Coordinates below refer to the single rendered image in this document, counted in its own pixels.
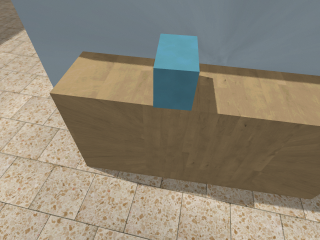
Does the pedestal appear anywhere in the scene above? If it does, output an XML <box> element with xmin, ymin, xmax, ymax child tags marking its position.
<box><xmin>50</xmin><ymin>51</ymin><xmax>320</xmax><ymax>200</ymax></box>

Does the carton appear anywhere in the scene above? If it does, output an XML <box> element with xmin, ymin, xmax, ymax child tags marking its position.
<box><xmin>153</xmin><ymin>33</ymin><xmax>200</xmax><ymax>111</ymax></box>

